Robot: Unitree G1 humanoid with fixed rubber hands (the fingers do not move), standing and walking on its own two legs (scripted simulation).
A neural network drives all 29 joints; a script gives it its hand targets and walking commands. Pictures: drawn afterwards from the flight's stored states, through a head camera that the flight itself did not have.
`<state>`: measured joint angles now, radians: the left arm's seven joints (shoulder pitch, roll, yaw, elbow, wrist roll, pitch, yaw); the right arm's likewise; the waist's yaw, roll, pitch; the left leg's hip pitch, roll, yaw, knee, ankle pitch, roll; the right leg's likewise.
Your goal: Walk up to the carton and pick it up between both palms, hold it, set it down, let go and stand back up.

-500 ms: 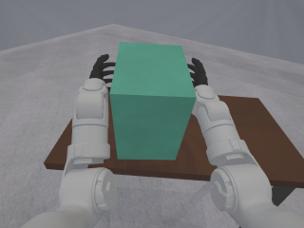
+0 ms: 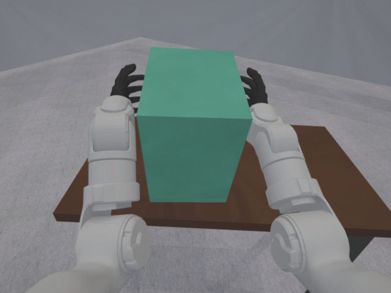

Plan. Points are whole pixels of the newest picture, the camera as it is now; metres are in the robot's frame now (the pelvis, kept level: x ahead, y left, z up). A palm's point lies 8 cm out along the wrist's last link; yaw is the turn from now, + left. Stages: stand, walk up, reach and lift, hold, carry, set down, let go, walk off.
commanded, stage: hold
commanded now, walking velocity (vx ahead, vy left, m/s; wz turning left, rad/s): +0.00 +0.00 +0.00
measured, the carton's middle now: (190, 128) +0.37 +0.03 +0.22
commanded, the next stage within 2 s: none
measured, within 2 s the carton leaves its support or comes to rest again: neither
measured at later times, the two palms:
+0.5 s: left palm (119, 99) +0.36 +0.16 +0.28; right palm (254, 104) +0.38 -0.10 +0.27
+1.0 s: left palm (120, 101) +0.36 +0.15 +0.28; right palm (255, 107) +0.38 -0.10 +0.27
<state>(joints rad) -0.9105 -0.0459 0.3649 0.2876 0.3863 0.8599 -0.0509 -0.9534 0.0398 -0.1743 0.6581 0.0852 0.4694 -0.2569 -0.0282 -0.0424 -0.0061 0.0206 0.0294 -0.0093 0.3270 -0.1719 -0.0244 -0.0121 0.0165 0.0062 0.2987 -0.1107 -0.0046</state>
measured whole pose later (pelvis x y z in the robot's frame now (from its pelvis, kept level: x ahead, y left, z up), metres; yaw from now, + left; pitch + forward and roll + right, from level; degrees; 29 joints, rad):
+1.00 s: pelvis +0.00 +0.00 +0.00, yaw +0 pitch -10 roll +0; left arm -0.91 -0.04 0.36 0.24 0.40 0.89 -0.07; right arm -0.96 0.04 -0.16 0.62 0.10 0.48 -0.27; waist -0.03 -0.04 0.01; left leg 0.02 0.03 -0.01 0.33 -0.17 -0.03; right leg -0.01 0.02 0.01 0.30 -0.11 0.00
